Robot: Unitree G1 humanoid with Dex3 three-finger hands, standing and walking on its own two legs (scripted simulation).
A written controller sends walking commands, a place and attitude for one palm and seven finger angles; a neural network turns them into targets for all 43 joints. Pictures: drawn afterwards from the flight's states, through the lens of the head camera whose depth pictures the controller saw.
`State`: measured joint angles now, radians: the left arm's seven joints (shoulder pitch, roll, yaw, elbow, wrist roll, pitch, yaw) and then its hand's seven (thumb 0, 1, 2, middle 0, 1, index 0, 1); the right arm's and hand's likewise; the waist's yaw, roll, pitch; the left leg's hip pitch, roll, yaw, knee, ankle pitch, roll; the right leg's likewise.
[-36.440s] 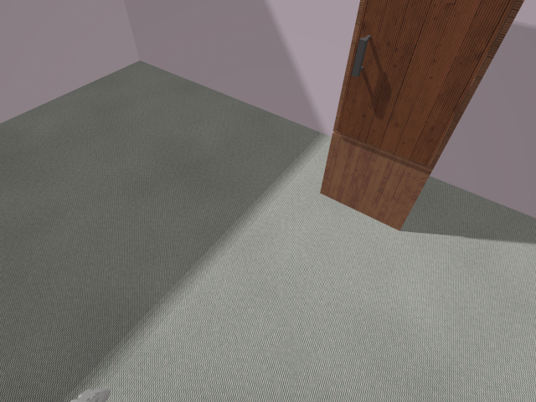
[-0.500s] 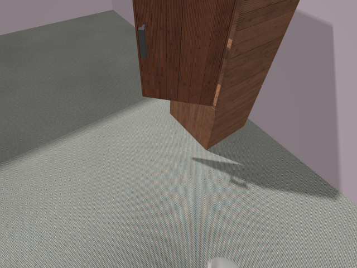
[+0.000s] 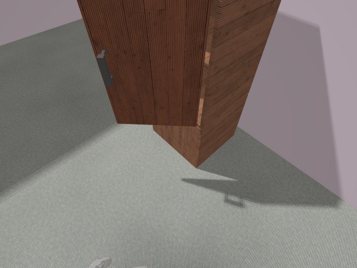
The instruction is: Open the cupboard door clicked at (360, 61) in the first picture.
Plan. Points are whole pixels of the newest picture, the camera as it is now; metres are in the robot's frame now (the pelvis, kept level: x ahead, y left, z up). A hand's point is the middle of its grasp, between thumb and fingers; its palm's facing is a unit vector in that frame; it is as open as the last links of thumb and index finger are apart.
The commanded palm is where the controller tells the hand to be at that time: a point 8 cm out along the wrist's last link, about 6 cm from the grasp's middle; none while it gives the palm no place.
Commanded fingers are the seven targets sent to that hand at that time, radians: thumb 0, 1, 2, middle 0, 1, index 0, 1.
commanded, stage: take the last steps up to it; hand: left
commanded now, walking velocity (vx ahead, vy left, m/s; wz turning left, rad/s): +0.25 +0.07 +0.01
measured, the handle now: (106, 68) +0.74 +0.27 +0.00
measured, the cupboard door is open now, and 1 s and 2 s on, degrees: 44 44 44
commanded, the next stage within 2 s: come to a stop and stand still in 0.24 s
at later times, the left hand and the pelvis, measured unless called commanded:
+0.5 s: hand (88, 252) +0.18 +0.24 -0.17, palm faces +0.03 -0.99 -0.15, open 7.4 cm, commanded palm none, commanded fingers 0.00 0.90 0.90 -0.20 -0.30 -0.20 -0.30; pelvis +0.15 +0.07 +0.01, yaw -1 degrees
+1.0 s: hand (99, 235) +0.22 +0.22 -0.17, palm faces +0.00 -0.98 -0.20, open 7.4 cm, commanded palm none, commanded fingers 0.00 0.90 0.90 -0.20 -0.30 -0.20 -0.30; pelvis +0.16 +0.04 +0.01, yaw -1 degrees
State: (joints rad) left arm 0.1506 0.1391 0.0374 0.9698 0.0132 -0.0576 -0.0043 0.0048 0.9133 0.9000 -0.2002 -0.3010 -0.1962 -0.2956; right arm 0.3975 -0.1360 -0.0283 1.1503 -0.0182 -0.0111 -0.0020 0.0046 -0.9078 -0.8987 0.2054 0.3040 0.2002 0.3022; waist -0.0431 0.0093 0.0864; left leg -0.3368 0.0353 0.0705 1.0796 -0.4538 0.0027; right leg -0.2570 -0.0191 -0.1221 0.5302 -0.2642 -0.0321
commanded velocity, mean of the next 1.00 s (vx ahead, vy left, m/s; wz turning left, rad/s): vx -0.04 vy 0.02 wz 0.00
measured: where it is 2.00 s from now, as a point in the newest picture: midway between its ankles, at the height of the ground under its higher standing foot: outside the picture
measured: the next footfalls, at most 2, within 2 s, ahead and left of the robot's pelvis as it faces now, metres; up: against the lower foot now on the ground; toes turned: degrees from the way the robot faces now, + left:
left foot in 0.24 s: +0.21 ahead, +0.15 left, +0.00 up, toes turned +6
right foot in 0.70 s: +0.19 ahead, -0.08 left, +0.00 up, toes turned -3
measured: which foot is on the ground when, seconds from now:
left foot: up 0.00-0.22, down 0.24-0.72, up 0.74-1.00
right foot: down 0.00-0.26, up 0.28-0.68, down 0.70-1.00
